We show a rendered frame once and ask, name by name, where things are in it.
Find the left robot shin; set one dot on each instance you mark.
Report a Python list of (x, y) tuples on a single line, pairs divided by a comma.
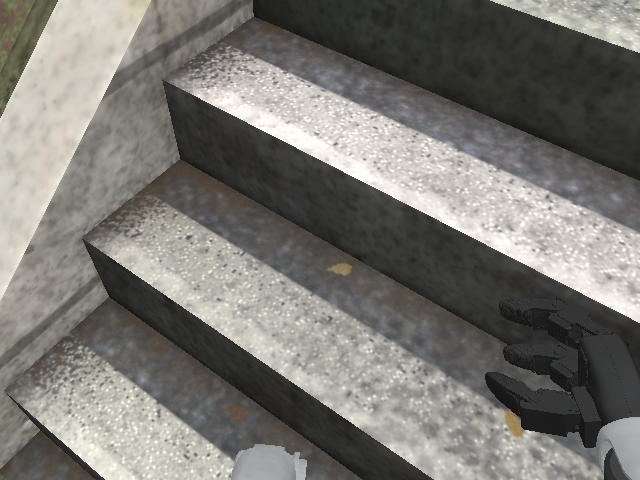
[(237, 456)]

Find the robot right hand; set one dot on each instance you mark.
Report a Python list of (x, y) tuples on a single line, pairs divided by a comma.
[(602, 377)]

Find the robot left thigh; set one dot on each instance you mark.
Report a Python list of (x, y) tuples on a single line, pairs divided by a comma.
[(269, 462)]

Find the robot right forearm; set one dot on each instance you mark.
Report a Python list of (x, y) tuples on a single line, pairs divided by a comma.
[(618, 449)]

